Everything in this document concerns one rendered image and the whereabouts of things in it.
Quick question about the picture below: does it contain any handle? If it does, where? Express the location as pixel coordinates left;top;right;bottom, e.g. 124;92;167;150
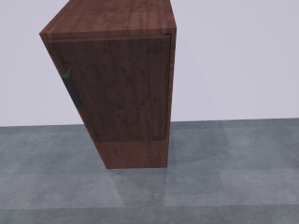
62;67;84;108

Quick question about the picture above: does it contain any cupboard door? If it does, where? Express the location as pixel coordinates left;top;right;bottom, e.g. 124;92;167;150
47;35;170;143

